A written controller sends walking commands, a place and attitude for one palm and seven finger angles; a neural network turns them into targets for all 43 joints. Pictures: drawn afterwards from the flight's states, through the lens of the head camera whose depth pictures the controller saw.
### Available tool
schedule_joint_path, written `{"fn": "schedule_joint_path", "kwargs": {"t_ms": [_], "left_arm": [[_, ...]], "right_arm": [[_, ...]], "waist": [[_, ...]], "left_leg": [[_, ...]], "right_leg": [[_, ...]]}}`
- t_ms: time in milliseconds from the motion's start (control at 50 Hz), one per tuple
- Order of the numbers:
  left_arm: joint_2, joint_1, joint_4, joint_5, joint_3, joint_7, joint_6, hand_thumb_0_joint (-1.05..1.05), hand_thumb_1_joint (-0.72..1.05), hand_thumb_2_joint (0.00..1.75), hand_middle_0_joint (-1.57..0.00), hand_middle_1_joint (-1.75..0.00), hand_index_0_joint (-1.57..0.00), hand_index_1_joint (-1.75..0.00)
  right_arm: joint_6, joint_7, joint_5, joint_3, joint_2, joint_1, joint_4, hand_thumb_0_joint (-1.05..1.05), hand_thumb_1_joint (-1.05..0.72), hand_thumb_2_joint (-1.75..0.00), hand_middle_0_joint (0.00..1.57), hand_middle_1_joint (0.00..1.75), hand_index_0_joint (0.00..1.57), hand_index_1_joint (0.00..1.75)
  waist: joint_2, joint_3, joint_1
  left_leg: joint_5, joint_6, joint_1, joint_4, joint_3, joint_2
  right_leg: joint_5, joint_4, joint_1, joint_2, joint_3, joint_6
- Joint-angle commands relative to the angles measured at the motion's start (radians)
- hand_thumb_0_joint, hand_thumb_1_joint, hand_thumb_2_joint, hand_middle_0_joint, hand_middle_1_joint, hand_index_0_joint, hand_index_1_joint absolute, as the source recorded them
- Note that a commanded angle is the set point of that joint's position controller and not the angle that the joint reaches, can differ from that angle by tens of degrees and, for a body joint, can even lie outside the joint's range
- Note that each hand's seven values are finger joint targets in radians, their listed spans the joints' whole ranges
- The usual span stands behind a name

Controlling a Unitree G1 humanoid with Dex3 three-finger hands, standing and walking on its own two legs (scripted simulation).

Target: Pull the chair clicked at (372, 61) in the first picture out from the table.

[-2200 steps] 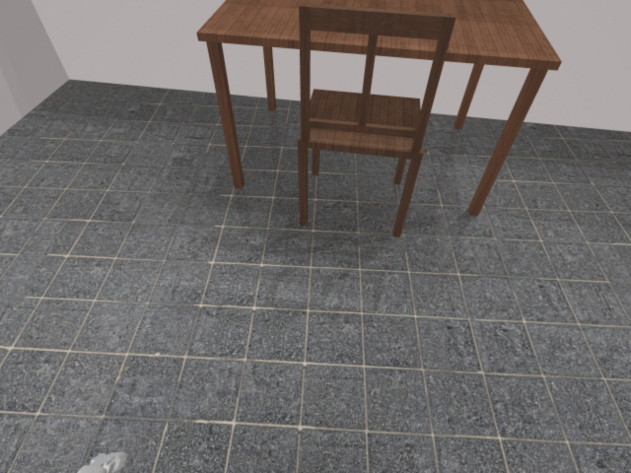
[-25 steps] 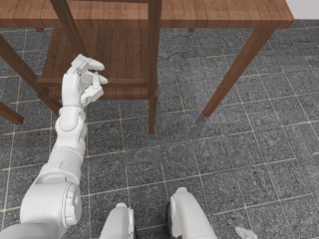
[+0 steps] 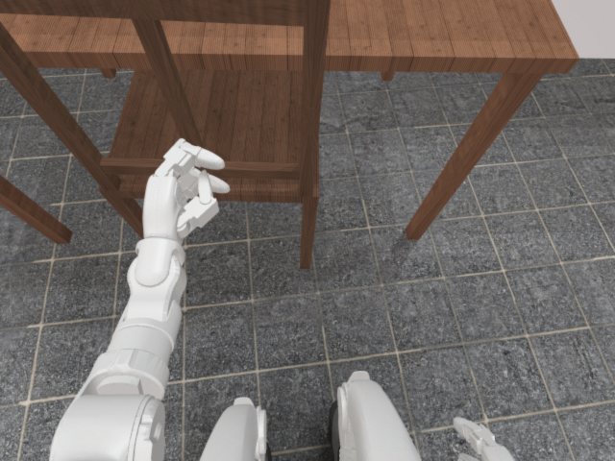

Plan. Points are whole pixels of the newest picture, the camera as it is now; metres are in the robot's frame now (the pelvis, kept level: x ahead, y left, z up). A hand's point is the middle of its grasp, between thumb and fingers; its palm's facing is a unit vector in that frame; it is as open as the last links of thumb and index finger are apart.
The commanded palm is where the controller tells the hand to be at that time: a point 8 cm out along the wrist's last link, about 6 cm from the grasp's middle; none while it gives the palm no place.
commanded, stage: open the thumb and straighten the fingers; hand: left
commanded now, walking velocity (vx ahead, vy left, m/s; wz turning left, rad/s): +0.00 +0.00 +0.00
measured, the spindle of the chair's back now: (179, 106) +0.61 +0.17 +0.01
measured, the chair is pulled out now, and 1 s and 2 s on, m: -0.10 -0.10 -0.10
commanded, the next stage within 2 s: draw the fingers out of the gap in 0.82 s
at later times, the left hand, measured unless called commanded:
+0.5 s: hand (205, 202) +0.44 +0.12 +0.02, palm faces -0.06 -1.00 -0.07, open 12.7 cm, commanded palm +0.41 +0.17 +0.02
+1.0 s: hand (210, 193) +0.45 +0.11 +0.01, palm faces -0.06 -1.00 -0.06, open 17.5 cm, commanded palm +0.41 +0.17 +0.02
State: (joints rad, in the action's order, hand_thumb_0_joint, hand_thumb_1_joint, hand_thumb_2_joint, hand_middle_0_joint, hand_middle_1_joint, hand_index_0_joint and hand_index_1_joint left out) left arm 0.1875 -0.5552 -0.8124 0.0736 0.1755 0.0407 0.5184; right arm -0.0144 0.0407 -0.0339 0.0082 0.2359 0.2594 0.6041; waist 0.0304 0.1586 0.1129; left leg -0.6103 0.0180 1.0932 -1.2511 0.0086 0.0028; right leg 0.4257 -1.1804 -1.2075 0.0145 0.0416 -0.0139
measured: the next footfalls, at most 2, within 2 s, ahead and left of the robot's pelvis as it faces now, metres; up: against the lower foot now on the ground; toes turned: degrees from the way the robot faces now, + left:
none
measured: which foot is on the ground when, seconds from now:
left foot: down 0.00-1.00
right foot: down 0.00-1.00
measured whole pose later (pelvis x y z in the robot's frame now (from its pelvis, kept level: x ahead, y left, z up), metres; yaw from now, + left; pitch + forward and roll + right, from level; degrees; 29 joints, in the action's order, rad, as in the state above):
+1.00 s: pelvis -0.01 +0.00 +0.00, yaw +0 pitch +26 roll -1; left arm 0.24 -0.65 -0.91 0.05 0.22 0.07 0.50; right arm -0.02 0.03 -0.04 0.01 0.24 0.28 0.62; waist 0.03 0.15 0.13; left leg -0.61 0.02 1.12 -1.27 0.01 0.00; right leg 0.42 -1.19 -1.23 0.01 0.04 -0.01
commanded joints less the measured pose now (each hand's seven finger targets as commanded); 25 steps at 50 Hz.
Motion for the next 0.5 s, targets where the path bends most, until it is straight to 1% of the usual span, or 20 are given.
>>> {"fn": "schedule_joint_path", "kwargs": {"t_ms": [0, 20, 40, 60, 80, 100, 120, 140, 180, 200, 220, 260, 300, 340, 360, 380, 400, 440, 460, 480], "left_arm": [[0.157, -0.348, 0.238, 0.012, 0.036, 0.008, 0.083, 0.0, 0.9, 0.9, -0.5, -1.45, -0.5, -1.45], [0.144, -0.339, 0.226, 0.015, 0.025, 0.014, 0.08, 0.0, 0.9, 0.9, -0.5, -1.45, -0.5, -1.45], [0.137, -0.345, 0.206, 0.017, 0.021, 0.018, 0.077, 0.0, 0.9, 0.9, -0.5, -1.45, -0.5, -1.45], [0.137, -0.358, 0.188, 0.016, 0.018, 0.023, 0.078, 0.0, 0.9, 0.9, -0.5, -1.45, -0.5, -1.45], [0.175, -0.35, 0.187, -0.024, 0.012, 0.022, 0.072, 0.0, 0.78, 0.84, -0.5, -1.45, -0.5, -1.45], [0.163, -0.344, 0.185, -0.024, 0.014, 0.022, 0.067, 0.0, 0.66, 0.78, -0.5, -1.45, -0.5, -1.45], [0.164, -0.356, 0.188, -0.016, 0.017, 0.022, 0.063, 0.0, 0.54, 0.73, -0.5, -1.45, -0.5, -1.45], [0.149, -0.365, 0.197, -0.007, 0.007, 0.025, 0.06, 0.0, 0.42, 0.67, -0.5, -1.45, -0.5, -1.45], [0.171, -0.341, 0.203, 0.013, 0.033, 0.031, 0.053, 0.0, 0.17, 0.55, -0.5, -1.45, -0.5, -1.45], [0.159, -0.341, 0.204, 0.017, 0.028, 0.035, 0.052, 0.0, 0.05, 0.49, -0.5, -1.45, -0.5, -1.45], [0.18, -0.329, 0.2, 0.017, 0.046, 0.035, 0.052, 0.0, -0.07, 0.43, -0.5, -1.45, -0.5, -1.45], [0.165, -0.346, 0.191, 0.016, 0.031, 0.038, 0.052, 0.0, -0.31, 0.32, -0.5, -1.45, -0.5, -1.45], [0.207, -0.384, 0.178, 0.006, 0.054, 0.037, 0.058, 0.0, -0.55, 0.2, -0.45, -1.3, -0.45, -1.3], [0.213, -0.419, 0.166, 0.003, 0.057, 0.04, 0.063, 0.0, -0.55, 0.2, -0.4, -1.16, -0.4, -1.16], [0.215, -0.401, 0.143, 0.006, 0.068, 0.041, 0.062, 0.0, -0.55, 0.2, -0.38, -1.09, -0.38, -1.09], [0.222, -0.401, 0.155, 0.009, 0.069, 0.045, 0.065, 0.0, -0.55, 0.2, -0.35, -1.01, -0.35, -1.01], [0.211, -0.382, 0.151, 0.009, 0.067, 0.05, 0.066, 0.0, -0.55, 0.2, -0.32, -0.94, -0.32, -0.94], [0.183, -0.376, 0.164, 0.015, 0.044, 0.055, 0.063, 0.0, -0.55, 0.2, -0.27, -0.8, -0.27, -0.8], [0.173, -0.369, 0.162, 0.018, 0.035, 0.057, 0.058, 0.0, -0.55, 0.2, -0.25, -0.73, -0.25, -0.73], [0.181, -0.354, 0.15, 0.02, 0.043, 0.059, 0.054, 0.0, -0.55, 0.2, -0.22, -0.65, -0.22, -0.65]], "right_arm": [[-0.035, -0.019, 0.006, -0.055, 0.143, 0.113, -0.073, 0.0, -0.9, -0.9, 0.2, 0.3, 0.2, 0.3], [-0.038, -0.019, 0.008, -0.054, 0.142, 0.108, -0.072, 0.0, -0.9, -0.9, 0.2, 0.3, 0.2, 0.3], [-0.04, -0.02, 0.008, -0.052, 0.142, 0.108, -0.069, 0.0, -0.9, -0.9, 0.2, 0.3, 0.2, 0.3], [-0.043, -0.022, 0.008, -0.052, 0.144, 0.108, -0.06, 0.0, -0.9, -0.9, 0.2, 0.3, 0.2, 0.3], [-0.041, -0.02, 0.005, -0.054, 0.15, 0.116, -0.064, 0.0, -0.9, -0.9, 0.2, 0.3, 0.2, 0.3], [-0.039, -0.017, 0.006, -0.053, 0.147, 0.116, -0.069, 0.0, -0.9, -0.9, 0.2, 0.3, 0.2, 0.3], [-0.038, -0.018, 0.007, -0.054, 0.149, 0.111, -0.07, 0.0, -0.9, -0.9, 0.2, 0.3, 0.2, 0.3], [-0.039, -0.019, 0.008, -0.053, 0.148, 0.112, -0.072, 0.0, -0.9, -0.9, 0.2, 0.3, 0.2, 0.3], [-0.043, -0.022, 0.01, -0.053, 0.151, 0.114, -0.078, 0.0, -0.9, -0.9, 0.2, 0.3, 0.2, 0.3], [-0.044, -0.022, 0.011, -0.053, 0.148, 0.113, -0.074, 0.0, -0.9, -0.9, 0.2, 0.3, 0.2, 0.3], [-0.044, -0.024, 0.011, -0.054, 0.149, 0.112, -0.075, 0.0, -0.9, -0.9, 0.2, 0.3, 0.2, 0.3], [-0.047, -0.024, 0.013, -0.051, 0.147, 0.108, -0.07, 0.0, -0.9, -0.9, 0.2, 0.3, 0.2, 0.3], [-0.049, -0.027, 0.011, -0.051, 0.154, 0.116, -0.064, 0.0, -0.9, -0.9, 0.2, 0.3, 0.2, 0.3], [-0.052, -0.03, 0.009, -0.05, 0.154, 0.119, -0.059, 0.0, -0.9, -0.9, 0.2, 0.3, 0.2, 0.3], [-0.054, -0.03, 0.008, -0.049, 0.153, 0.121, -0.06, 0.0, -0.9, -0.9, 0.2, 0.3, 0.2, 0.3], [-0.056, -0.03, 0.008, -0.049, 0.155, 0.124, -0.065, 0.0, -0.9, -0.9, 0.2, 0.3, 0.2, 0.3], [-0.056, -0.027, 0.006, -0.048, 0.154, 0.124, -0.066, 0.0, -0.9, -0.9, 0.2, 0.3, 0.2, 0.3], [-0.056, -0.025, 0.008, -0.052, 0.154, 0.126, -0.067, 0.0, -0.9, -0.9, 0.2, 0.3, 0.2, 0.3], [-0.055, -0.023, 0.009, -0.052, 0.153, 0.125, -0.064, 0.0, -0.9, -0.9, 0.2, 0.3, 0.2, 0.3], [-0.055, -0.023, 0.01, -0.053, 0.157, 0.13, -0.065, 0.0, -0.9, -0.9, 0.2, 0.3, 0.2, 0.3]], "waist": [[0.006, 0.5, 0.026], [0.009, 0.488, 0.026], [-0.012, 0.47, 0.033], [-0.002, 0.454, 0.039], [0.024, 0.463, 0.029], [0.031, 0.476, 0.024], [0.02, 0.477, 0.028], [0.002, 0.487, 0.031], [0.014, 0.502, 0.019], [-0.01, 0.514, 0.028], [-0.011, 0.504, 0.018], [-0.003, 0.473, 0.027], [-0.004, 0.462, 0.033], [0.002, 0.465, 0.036], [-0.006, 0.464, 0.029], [0.018, 0.474, 0.026], [0.032, 0.497, 0.019], [0.022, 0.516, 0.025], [0.026, 0.501, 0.027], [0.023, 0.491, 0.025]], "left_leg": [[0.366, -0.013, -0.125, 0.155, -0.019, 0.019], [0.358, -0.013, -0.124, 0.155, -0.019, 0.02], [0.341, -0.011, -0.107, 0.153, -0.018, 0.02], [0.326, -0.012, -0.094, 0.148, -0.019, 0.02], [0.331, -0.009, -0.106, 0.148, -0.019, 0.02], [0.336, -0.011, -0.119, 0.155, -0.02, 0.021], [0.329, -0.011, -0.119, 0.153, -0.02, 0.021], [0.331, -0.01, -0.118, 0.156, -0.021, 0.022], [0.341, -0.01, -0.114, 0.156, -0.019, 0.025], [0.349, -0.008, -0.112, 0.152, -0.016, 0.024], [0.336, -0.009, -0.096, 0.154, -0.016, 0.024], [0.304, -0.007, -0.078, 0.154, -0.01, 0.025], [0.295, -0.006, -0.075, 0.152, -0.014, 0.024], [0.273, -0.004, -0.065, 0.146, -0.014, 0.026], [0.275, -0.005, -0.06, 0.151, -0.014, 0.027], [0.289, -0.005, -0.076, 0.154, -0.016, 0.026], [0.311, -0.008, -0.098, 0.157, -0.016, 0.026], [0.343, -0.009, -0.127, 0.157, -0.019, 0.021], [0.346, -0.01, -0.122, 0.156, -0.017, 0.021], [0.349, -0.011, -0.124, 0.159, -0.023, 0.02]], "right_leg": [[-0.282, 0.106, 0.472, -0.018, -0.036, -0.006], [-0.272, 0.108, 0.462, -0.017, -0.036, -0.006], [-0.26, 0.113, 0.463, -0.018, -0.036, -0.004], [-0.245, 0.11, 0.444, -0.017, -0.037, -0.004], [-0.24, 0.103, 0.433, -0.019, -0.038, -0.007], [-0.238, 0.103, 0.434, -0.018, -0.034, -0.008], [-0.231, 0.108, 0.433, -0.018, -0.034, -0.007], [-0.236, 0.114, 0.453, -0.019, -0.036, -0.006], [-0.253, 0.112, 0.474, -0.021, -0.037, -0.009], [-0.271, 0.114, 0.487, -0.02, -0.04, -0.005], [-0.263, 0.115, 0.495, -0.019, -0.043, -0.006], [-0.235, 0.124, 0.477, -0.018, -0.047, -0.003], [-0.22, 0.122, 0.461, -0.02, -0.046, -0.004], [-0.194, 0.122, 0.455, -0.019, -0.051, -0.003], [-0.196, 0.122, 0.466, -0.019, -0.05, -0.004], [-0.204, 0.117, 0.461, -0.021, -0.045, -0.007], [-0.22, 0.114, 0.464, -0.021, -0.042, -0.008], [-0.243, 0.113, 0.458, -0.022, -0.037, -0.007], [-0.248, 0.116, 0.456, -0.022, -0.037, -0.007], [-0.243, 0.11, 0.443, -0.024, -0.031, -0.009]]}}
